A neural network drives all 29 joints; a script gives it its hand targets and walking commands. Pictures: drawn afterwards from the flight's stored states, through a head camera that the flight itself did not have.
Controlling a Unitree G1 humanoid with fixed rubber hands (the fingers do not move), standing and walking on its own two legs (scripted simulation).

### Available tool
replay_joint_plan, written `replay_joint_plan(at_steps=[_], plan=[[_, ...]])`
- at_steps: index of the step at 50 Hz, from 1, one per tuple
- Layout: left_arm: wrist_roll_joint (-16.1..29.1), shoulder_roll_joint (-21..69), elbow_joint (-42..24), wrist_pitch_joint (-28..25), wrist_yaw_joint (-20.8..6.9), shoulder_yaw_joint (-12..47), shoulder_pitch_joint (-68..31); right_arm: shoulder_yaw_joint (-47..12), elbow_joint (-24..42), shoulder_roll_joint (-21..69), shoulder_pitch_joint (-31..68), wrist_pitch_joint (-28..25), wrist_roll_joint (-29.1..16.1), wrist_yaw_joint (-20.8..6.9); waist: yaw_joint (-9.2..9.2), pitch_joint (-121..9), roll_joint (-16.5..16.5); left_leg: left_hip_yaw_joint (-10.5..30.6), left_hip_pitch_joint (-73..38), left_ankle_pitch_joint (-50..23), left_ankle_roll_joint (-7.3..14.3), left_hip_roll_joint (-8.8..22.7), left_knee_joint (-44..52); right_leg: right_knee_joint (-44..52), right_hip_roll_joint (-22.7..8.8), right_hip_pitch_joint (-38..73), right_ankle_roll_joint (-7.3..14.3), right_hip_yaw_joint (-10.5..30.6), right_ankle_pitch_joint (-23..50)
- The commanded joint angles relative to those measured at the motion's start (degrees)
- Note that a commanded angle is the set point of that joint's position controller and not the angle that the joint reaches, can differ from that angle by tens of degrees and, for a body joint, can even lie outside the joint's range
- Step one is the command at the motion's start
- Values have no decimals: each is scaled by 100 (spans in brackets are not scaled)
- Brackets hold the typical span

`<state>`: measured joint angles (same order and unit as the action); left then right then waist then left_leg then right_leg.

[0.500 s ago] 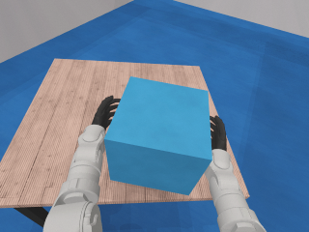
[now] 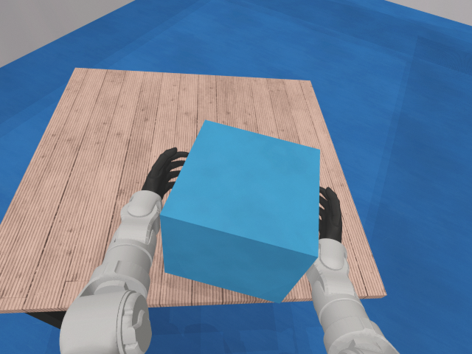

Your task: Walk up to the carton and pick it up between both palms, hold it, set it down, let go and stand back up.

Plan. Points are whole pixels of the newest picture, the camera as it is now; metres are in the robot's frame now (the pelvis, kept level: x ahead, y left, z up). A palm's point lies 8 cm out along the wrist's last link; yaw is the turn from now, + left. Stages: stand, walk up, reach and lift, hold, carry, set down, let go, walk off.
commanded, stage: set down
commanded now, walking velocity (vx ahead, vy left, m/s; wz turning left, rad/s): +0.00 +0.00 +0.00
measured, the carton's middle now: (242, 211) +0.39 -0.02 -0.01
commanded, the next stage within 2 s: none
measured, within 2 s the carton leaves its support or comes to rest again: rests again in 0.58 s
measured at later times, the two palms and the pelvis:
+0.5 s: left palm (158, 197) +0.42 +0.14 -0.01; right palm (321, 241) +0.33 -0.16 -0.02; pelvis +0.01 +0.00 +0.00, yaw +0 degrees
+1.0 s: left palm (154, 197) +0.42 +0.15 -0.01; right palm (322, 233) +0.34 -0.17 -0.01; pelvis +0.00 +0.00 -0.01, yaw +0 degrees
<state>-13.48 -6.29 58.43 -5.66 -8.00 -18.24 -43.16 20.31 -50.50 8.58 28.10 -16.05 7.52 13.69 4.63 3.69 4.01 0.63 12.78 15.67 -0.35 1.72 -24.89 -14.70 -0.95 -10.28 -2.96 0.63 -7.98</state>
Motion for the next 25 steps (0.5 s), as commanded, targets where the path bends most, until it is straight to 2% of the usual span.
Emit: replay_joint_plan(at_steps=[1,4,7,11,12,17,21,25], plan=[[-33,2979,-471,-786,-454,1564,-3555,-1462,507,3044,3815,-1063,1231,-608,277,-4409,-975,-419,-294,-3744,-531,-210,-72,-560,255,1202,171,-710,3195],[-40,2960,-159,-1033,-381,1609,-3451,-1429,180,3045,3745,-1302,1302,-621,208,-4590,-1012,-424,-276,-4080,-589,-188,-212,-581,246,1066,198,-734,3364],[-136,2849,196,-1141,-388,1464,-3211,-1404,-255,2999,3596,-1388,1290,-611,139,-4206,-950,-391,-297,-4225,-581,-172,-241,-547,241,1040,186,-719,3398],[-219,2787,417,-1072,-440,1365,-2896,-1291,-739,2837,3312,-1441,1200,-508,223,-3581,-1010,-341,-500,-4414,-606,-153,-251,-396,259,729,207,-778,3258],[-192,2810,356,-1103,-433,1412,-2927,-1282,-711,2802,3317,-1509,1194,-479,281,-3700,-1055,-338,-557,-4535,-636,-137,-283,-396,285,650,219,-803,3296],[-167,2826,142,-1372,-355,1460,-2975,-1251,-700,2811,3297,-1819,1215,-421,248,-4234,-1152,-322,-585,-5008,-735,-116,-495,-435,328,412,241,-802,3553],[-163,2851,277,-1622,-274,1453,-2855,-1248,-666,2768,3313,-2083,1247,-499,90,-4680,-1227,-303,-506,-5332,-794,-67,-637,-497,359,280,284,-816,3524],[-183,2719,552,-1800,-260,1373,-2915,-1166,-834,2701,3340,-2169,1273,-556,19,-4650,-1196,-334,-364,-4965,-755,-85,-653,-467,331,170,289,-775,3259]])
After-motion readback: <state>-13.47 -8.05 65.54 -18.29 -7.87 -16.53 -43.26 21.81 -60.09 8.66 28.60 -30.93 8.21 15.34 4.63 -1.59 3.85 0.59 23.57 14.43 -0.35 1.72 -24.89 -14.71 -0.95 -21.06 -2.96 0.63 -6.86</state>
